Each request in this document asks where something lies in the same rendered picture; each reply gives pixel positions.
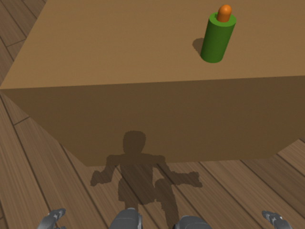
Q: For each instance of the left robot hand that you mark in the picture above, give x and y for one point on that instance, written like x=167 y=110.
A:
x=48 y=222

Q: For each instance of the bottle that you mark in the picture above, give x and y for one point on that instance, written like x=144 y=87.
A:
x=218 y=32

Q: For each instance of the right robot hand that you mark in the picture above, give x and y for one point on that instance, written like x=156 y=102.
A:
x=276 y=220

